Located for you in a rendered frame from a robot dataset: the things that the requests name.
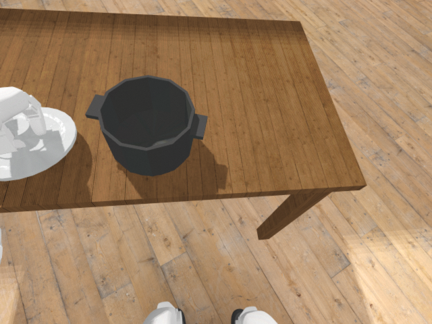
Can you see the robot left hand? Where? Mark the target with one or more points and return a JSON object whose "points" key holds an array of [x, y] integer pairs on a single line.
{"points": [[12, 102]]}

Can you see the left robot thigh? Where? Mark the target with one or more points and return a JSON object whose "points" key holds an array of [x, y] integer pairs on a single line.
{"points": [[165, 315]]}

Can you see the lid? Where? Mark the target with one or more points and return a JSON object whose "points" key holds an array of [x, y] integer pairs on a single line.
{"points": [[41, 152]]}

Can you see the pot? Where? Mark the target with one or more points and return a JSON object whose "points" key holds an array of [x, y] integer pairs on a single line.
{"points": [[149, 124]]}

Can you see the knob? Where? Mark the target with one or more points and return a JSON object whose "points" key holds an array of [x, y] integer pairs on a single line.
{"points": [[21, 128]]}

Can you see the table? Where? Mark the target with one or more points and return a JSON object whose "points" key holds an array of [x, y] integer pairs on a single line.
{"points": [[272, 128]]}

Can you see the right robot shin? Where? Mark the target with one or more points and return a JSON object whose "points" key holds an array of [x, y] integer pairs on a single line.
{"points": [[250, 308]]}

